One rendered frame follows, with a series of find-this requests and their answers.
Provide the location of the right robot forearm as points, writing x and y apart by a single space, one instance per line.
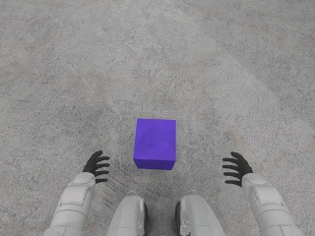
268 207

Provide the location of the robot left hand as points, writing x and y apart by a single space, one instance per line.
92 166

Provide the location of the robot right thigh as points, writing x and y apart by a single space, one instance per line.
202 220

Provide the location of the left robot forearm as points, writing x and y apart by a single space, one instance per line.
71 214

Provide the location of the robot right shin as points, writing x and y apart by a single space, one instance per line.
185 226

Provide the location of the robot right hand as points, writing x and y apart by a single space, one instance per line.
242 167

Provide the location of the carton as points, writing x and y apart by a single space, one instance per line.
155 144

